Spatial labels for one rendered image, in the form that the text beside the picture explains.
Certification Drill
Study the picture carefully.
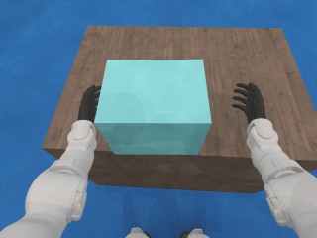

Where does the right robot shin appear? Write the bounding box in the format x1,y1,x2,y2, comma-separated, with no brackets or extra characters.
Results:
189,229,203,236

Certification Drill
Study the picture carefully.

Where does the right robot hand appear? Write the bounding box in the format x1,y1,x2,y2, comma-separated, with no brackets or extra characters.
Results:
232,83,266,124

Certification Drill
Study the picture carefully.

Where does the right robot upper arm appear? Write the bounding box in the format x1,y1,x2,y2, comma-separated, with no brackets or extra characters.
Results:
264,171,317,238

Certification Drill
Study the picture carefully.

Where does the carton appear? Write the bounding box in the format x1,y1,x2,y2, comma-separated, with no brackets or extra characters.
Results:
94,59,212,155

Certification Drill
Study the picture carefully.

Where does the left robot upper arm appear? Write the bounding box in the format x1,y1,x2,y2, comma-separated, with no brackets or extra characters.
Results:
0,170,88,238

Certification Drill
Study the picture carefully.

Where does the left robot shin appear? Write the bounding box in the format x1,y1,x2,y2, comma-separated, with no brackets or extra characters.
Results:
130,227,145,235

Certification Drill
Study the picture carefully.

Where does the robot shin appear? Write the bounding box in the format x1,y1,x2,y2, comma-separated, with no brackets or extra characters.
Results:
189,229,203,236
130,227,145,235

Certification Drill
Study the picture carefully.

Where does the robot right forearm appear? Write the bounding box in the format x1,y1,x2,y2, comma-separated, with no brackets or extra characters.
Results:
246,118,317,184

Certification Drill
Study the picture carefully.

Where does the robot left forearm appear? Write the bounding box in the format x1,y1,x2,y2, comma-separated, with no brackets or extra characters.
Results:
25,120,97,213

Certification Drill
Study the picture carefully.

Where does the pedestal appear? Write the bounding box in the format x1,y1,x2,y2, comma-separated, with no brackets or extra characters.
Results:
42,25,317,194

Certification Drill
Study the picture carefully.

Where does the left robot hand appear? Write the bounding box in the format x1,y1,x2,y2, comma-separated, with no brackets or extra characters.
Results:
77,84,102,124

